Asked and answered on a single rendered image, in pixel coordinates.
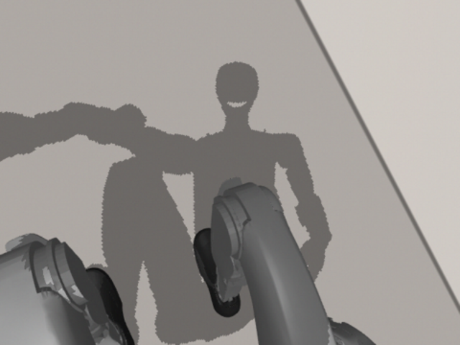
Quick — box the right robot hand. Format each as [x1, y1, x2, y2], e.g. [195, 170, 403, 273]
[328, 317, 376, 345]

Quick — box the left robot foot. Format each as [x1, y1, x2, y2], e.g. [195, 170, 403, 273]
[86, 267, 134, 345]

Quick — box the right robot foot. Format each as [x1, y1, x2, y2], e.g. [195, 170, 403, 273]
[193, 228, 241, 318]

